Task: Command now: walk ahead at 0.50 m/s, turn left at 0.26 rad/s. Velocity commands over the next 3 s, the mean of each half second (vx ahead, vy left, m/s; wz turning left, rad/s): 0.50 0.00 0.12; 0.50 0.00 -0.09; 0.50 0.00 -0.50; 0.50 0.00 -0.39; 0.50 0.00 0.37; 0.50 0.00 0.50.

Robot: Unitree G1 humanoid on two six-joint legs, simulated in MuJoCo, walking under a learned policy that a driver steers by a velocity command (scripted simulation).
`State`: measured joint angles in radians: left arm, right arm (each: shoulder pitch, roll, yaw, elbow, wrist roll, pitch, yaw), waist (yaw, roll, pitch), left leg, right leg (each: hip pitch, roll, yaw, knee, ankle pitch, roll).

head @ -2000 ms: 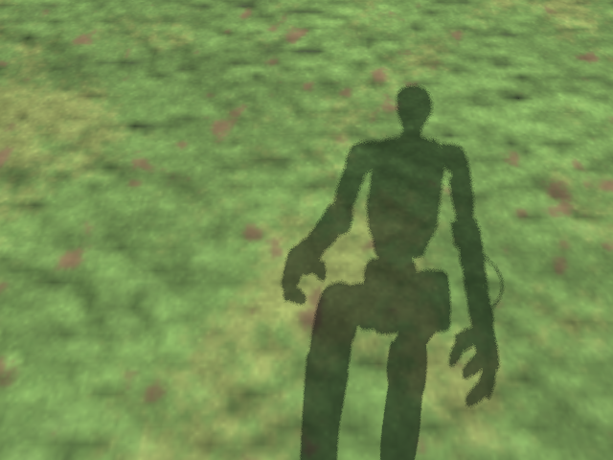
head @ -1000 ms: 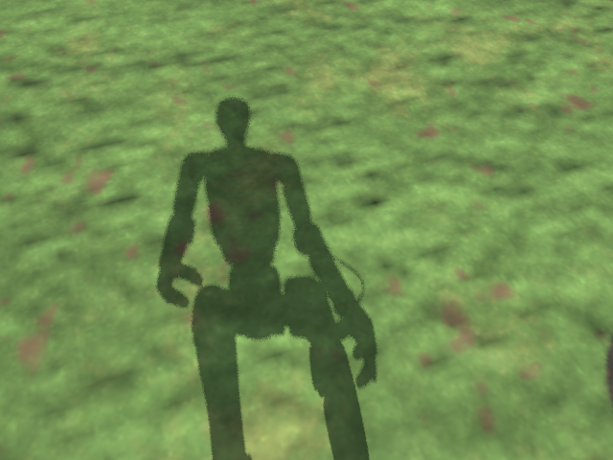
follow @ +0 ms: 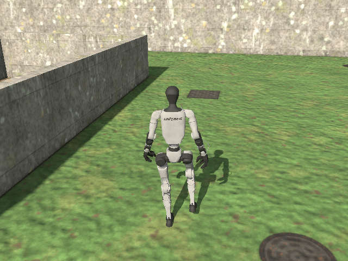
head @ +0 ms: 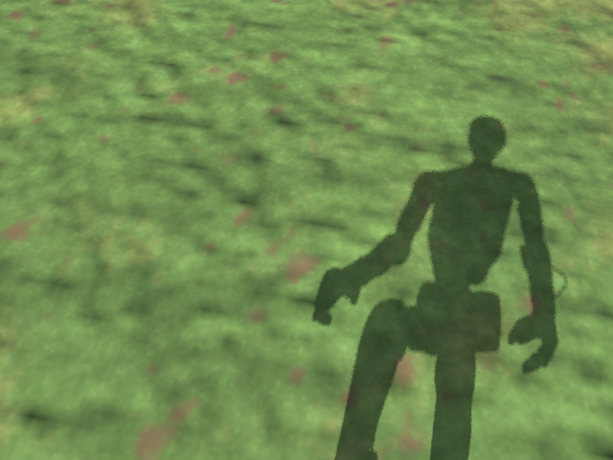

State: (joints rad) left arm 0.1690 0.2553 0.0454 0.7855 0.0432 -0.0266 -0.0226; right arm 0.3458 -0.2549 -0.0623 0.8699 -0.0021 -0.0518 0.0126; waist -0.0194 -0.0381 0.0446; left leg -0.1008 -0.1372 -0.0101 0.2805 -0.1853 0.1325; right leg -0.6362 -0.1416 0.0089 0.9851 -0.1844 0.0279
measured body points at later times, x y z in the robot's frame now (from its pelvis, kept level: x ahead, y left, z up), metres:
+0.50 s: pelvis +0.28 -0.06 +0.00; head +0.30 -0.07 +0.45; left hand +0.32 +0.21 -0.13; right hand +0.37 -0.32 -0.14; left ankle +0.27 +0.08 -0.67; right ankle +0.30 -0.13 -0.75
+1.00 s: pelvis +0.55 +0.01 +0.00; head +0.57 +0.02 +0.45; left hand +0.58 +0.27 -0.15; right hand +0.63 -0.26 -0.12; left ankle +0.57 +0.08 -0.75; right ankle +0.49 -0.13 -0.66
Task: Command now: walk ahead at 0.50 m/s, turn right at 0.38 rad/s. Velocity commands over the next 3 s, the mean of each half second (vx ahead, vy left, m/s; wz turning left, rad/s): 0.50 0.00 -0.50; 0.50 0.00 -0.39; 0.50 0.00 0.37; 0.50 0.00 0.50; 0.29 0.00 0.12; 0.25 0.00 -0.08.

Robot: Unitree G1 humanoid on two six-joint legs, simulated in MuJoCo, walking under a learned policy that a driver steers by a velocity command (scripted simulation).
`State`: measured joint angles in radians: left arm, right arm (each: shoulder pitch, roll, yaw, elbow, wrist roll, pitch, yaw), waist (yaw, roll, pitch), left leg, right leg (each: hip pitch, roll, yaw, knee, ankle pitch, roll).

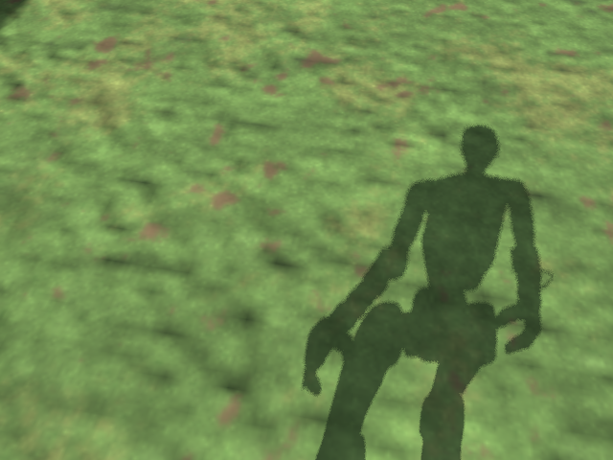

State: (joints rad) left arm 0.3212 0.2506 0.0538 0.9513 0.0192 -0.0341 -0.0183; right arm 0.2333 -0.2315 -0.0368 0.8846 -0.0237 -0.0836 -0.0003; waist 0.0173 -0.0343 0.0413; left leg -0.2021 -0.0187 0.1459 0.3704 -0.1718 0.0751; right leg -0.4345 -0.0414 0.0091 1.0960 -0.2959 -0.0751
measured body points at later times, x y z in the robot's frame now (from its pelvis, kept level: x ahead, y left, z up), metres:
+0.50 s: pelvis +0.26 -0.06 -0.02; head +0.29 -0.07 +0.43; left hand +0.43 +0.17 -0.14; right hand +0.24 -0.33 -0.15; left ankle +0.18 +0.09 -0.64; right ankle +0.29 -0.11 -0.74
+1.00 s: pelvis +0.54 -0.11 -0.02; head +0.57 -0.12 +0.43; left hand +0.67 +0.13 -0.15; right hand +0.57 -0.42 -0.12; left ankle +0.65 -0.08 -0.74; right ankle +0.34 -0.12 -0.67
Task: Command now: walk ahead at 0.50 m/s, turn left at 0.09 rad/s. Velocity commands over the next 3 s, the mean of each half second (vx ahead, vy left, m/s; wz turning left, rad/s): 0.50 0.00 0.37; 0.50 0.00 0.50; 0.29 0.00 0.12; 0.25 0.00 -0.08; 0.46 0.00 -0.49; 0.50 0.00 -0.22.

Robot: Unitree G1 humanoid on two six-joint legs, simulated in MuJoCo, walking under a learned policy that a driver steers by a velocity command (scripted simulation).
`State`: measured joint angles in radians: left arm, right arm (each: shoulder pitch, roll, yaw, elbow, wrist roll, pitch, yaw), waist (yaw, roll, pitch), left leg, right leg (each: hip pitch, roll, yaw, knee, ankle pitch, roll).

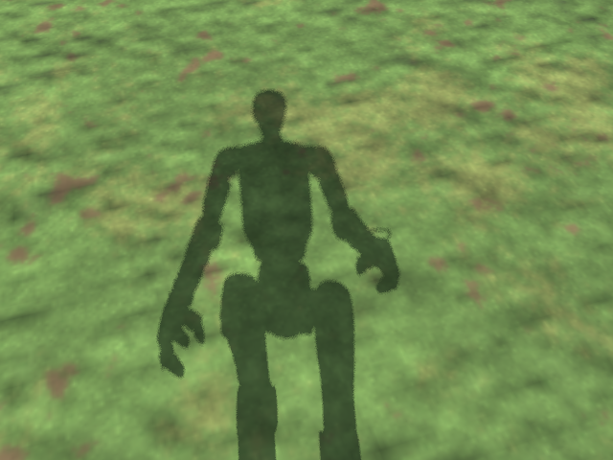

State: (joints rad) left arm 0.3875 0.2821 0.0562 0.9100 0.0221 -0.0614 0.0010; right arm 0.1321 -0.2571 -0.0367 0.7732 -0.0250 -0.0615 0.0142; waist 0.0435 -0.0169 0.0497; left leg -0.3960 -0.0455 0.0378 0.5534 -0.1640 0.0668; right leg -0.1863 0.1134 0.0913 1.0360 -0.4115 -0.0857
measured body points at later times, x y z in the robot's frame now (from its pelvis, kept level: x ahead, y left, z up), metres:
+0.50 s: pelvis +0.26 -0.02 +0.01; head +0.28 -0.03 +0.46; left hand +0.39 +0.26 -0.08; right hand +0.33 -0.29 -0.13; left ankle +0.12 +0.07 -0.66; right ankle +0.33 -0.10 -0.73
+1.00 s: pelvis +0.48 +0.11 -0.01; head +0.51 +0.13 +0.44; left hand +0.34 +0.33 -0.15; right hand +0.77 +0.00 -0.10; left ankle +0.51 +0.19 -0.73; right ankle +0.38 -0.09 -0.64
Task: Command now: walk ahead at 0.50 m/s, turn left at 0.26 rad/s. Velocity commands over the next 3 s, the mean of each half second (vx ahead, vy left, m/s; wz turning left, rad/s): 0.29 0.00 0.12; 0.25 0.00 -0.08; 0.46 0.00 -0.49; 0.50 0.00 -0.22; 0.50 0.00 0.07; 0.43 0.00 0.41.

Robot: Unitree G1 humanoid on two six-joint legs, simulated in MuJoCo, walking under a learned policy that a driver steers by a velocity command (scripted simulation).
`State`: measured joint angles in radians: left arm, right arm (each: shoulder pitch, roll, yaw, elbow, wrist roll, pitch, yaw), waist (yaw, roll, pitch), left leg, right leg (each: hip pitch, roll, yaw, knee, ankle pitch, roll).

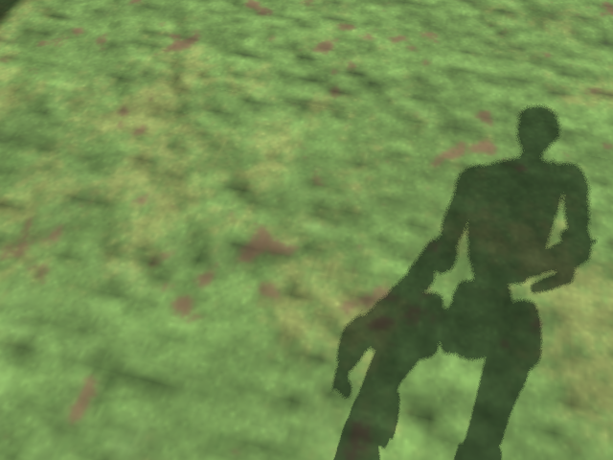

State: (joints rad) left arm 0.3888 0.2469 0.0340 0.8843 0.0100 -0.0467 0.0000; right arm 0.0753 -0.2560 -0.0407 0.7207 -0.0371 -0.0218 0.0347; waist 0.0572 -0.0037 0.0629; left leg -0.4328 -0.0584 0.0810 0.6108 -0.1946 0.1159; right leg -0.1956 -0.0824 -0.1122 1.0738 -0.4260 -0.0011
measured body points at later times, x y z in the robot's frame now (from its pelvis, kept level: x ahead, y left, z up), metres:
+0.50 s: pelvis +0.21 -0.02 +0.01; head +0.23 -0.03 +0.46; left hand +0.31 +0.23 -0.11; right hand +0.23 -0.27 -0.14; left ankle +0.09 +0.07 -0.68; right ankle +0.29 -0.09 -0.72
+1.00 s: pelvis +0.28 +0.00 +0.03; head +0.27 +0.02 +0.48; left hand +0.37 +0.26 -0.11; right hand +0.20 -0.25 -0.11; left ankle +0.21 +0.09 -0.72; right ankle +0.33 -0.13 -0.65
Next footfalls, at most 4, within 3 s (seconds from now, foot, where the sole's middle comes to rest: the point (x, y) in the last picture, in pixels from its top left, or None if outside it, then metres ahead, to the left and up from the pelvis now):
0.42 right None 0.33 -0.10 -0.76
0.80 left None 0.25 0.09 -0.76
1.28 right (403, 419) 0.54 -0.15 -0.76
1.82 left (385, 275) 0.90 -0.12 -0.76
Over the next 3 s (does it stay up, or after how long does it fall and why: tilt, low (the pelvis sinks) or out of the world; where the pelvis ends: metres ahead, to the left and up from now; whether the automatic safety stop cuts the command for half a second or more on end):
stays up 1.27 -0.36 0.00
